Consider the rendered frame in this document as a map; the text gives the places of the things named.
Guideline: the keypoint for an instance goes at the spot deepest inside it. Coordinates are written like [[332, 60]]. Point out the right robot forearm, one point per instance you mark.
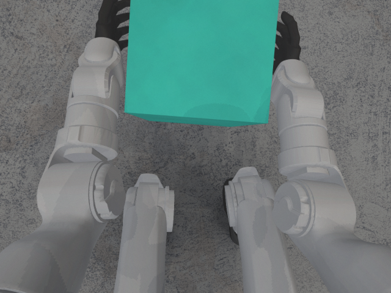
[[302, 128]]

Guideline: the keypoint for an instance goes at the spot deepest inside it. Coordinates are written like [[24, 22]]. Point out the robot left hand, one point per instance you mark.
[[108, 21]]

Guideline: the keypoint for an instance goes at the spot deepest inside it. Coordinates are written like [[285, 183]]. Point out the carton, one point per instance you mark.
[[201, 62]]

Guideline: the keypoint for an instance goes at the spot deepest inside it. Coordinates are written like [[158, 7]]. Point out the left robot upper arm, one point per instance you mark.
[[76, 200]]

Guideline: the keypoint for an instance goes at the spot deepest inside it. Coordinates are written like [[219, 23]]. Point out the right robot thigh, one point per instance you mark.
[[265, 260]]

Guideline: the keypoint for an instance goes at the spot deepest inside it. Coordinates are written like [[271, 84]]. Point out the robot right hand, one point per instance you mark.
[[288, 42]]

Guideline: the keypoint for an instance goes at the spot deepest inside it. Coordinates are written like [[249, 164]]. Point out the robot right shin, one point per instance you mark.
[[249, 171]]

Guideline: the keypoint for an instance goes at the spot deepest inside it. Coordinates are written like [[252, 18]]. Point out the left robot forearm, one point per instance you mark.
[[89, 132]]

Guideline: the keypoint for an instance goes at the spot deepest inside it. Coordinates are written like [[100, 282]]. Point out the right robot upper arm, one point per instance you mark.
[[319, 217]]

